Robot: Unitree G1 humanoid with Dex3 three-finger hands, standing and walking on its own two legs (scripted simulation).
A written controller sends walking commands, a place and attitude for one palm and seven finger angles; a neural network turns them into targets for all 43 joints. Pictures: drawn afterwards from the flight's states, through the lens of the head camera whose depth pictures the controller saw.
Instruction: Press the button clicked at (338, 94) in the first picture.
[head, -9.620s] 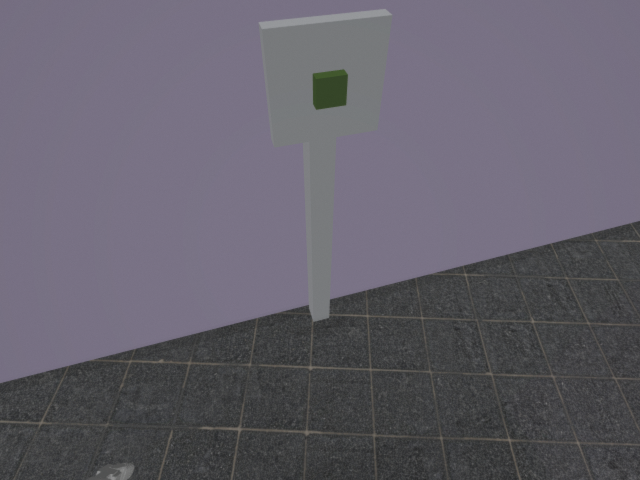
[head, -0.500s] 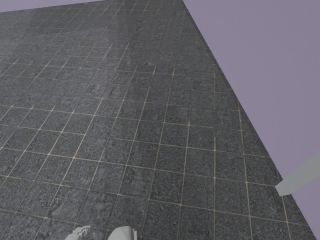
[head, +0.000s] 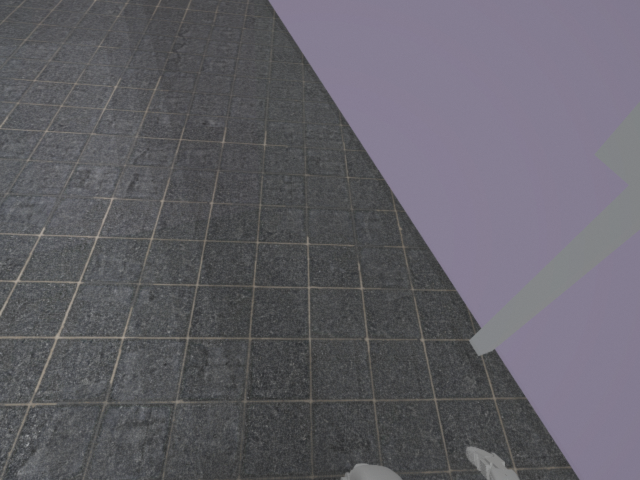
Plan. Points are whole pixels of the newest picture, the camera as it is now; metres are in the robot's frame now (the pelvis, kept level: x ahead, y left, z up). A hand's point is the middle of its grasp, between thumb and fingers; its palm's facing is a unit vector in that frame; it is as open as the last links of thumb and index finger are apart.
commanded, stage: turn to face it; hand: left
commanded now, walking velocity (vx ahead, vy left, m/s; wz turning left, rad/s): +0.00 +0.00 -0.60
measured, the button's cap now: out of the picture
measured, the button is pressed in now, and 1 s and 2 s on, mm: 0 0 0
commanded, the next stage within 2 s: take the last steps up to it in 1.68 s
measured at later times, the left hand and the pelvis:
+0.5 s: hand (260, 461) +0.16 +0.09 -0.15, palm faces -0.34 -0.89 -0.29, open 7.4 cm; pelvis -0.03 -0.06 -0.01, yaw -19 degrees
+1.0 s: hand out of the picture +0.10 +0.12 -0.17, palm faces -0.50 -0.84 -0.22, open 7.4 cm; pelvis -0.03 -0.04 +0.00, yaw -36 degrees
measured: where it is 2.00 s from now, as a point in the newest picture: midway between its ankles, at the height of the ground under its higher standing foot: outside the picture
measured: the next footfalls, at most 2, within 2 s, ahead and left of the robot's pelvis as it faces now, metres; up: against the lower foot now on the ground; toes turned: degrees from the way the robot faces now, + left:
right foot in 0.40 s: -0.03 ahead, -0.15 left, +0.00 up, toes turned -22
left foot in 1.06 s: +0.08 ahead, +0.03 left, +0.00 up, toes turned -39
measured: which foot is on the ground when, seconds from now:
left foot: down 0.00-0.40, up 0.42-1.00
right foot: up 0.00-0.38, down 0.40-1.00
